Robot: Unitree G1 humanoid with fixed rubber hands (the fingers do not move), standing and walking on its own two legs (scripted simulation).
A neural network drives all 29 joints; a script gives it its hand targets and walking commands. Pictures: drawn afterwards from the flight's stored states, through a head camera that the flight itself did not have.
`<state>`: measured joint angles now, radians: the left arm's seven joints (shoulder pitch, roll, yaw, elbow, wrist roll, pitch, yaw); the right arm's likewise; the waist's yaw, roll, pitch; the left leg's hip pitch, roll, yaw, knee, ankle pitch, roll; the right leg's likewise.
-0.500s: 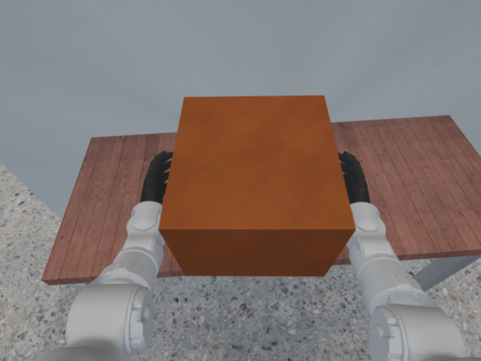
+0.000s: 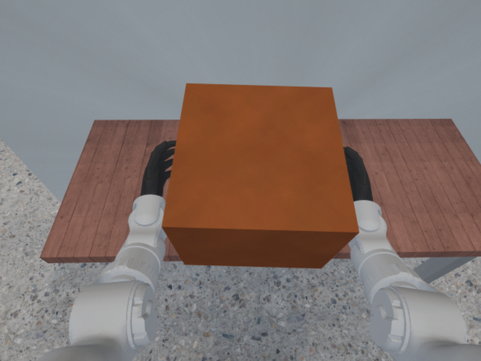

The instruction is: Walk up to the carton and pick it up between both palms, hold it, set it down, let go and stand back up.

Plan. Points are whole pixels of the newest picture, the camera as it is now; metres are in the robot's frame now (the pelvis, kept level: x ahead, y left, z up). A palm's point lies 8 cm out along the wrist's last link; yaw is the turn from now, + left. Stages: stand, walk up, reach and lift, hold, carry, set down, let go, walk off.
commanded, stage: reach and lift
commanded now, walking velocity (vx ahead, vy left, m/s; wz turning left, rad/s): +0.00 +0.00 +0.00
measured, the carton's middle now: (255, 179) +0.42 +0.00 +0.02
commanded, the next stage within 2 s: hold in 1.94 s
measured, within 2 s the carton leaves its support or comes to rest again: neither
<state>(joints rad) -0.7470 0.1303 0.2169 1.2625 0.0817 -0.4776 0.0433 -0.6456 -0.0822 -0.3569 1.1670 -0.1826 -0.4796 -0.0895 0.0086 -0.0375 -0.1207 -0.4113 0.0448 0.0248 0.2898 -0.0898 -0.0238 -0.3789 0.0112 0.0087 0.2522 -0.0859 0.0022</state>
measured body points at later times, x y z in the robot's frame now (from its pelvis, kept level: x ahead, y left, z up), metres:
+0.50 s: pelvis +0.03 +0.01 +0.00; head +0.02 +0.03 +0.45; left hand +0.40 +0.19 +0.12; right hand +0.40 -0.17 +0.12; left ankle +0.02 +0.13 -0.75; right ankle +0.01 -0.12 -0.75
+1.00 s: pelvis -0.01 +0.00 +0.00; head -0.04 +0.02 +0.45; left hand +0.38 +0.20 +0.16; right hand +0.38 -0.16 +0.14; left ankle +0.02 +0.13 -0.75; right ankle +0.01 -0.12 -0.75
